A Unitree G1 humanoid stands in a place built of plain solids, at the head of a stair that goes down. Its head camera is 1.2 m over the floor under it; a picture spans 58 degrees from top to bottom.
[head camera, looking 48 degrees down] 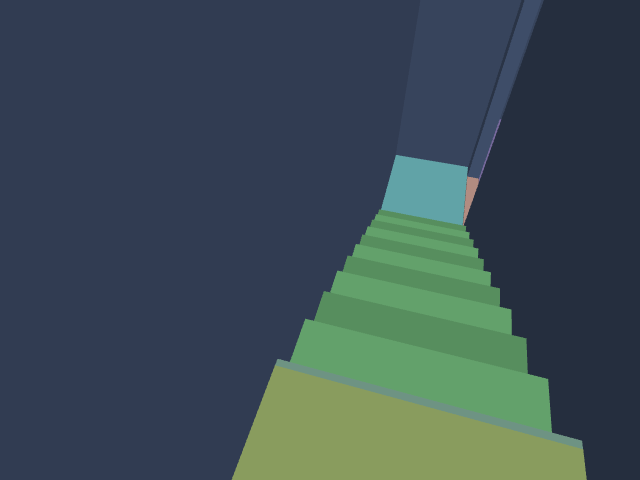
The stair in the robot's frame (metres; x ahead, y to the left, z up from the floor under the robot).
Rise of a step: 0.18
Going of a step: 0.26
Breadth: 0.85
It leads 16 degrees to the right of straight ahead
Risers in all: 11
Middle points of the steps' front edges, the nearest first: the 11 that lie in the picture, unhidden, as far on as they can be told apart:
0.49 -0.28 0.00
0.74 -0.35 -0.18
0.99 -0.43 -0.36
1.24 -0.50 -0.54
1.50 -0.57 -0.72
1.75 -0.64 -0.90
2.00 -0.71 -1.08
2.25 -0.78 -1.27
2.50 -0.86 -1.45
2.76 -0.93 -1.63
3.01 -1.00 -1.81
